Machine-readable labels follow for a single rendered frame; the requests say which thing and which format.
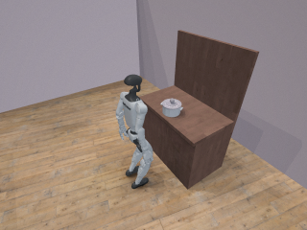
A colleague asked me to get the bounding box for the lid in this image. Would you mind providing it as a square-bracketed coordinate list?
[162, 99, 182, 110]

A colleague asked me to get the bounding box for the robot right forearm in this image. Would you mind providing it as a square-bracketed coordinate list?
[136, 128, 149, 153]

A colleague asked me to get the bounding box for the robot head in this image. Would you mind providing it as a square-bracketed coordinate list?
[124, 74, 142, 103]

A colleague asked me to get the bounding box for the robot left forearm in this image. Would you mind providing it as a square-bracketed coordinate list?
[115, 113, 126, 129]

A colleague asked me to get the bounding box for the left robot hand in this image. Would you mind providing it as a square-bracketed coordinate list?
[119, 128, 129, 140]

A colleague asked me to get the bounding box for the right robot thigh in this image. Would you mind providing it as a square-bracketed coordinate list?
[135, 139, 154, 168]

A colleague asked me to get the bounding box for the table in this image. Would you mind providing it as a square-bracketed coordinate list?
[139, 30, 259, 190]

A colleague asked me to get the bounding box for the pot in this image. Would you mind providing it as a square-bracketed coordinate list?
[161, 103, 183, 118]

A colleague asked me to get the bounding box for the right robot hand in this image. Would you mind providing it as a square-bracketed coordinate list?
[143, 151, 154, 165]

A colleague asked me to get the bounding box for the robot left upper arm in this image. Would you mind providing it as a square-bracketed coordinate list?
[115, 92, 129, 117]

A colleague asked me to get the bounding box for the robot right upper arm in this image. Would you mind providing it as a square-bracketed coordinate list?
[134, 102, 148, 134]

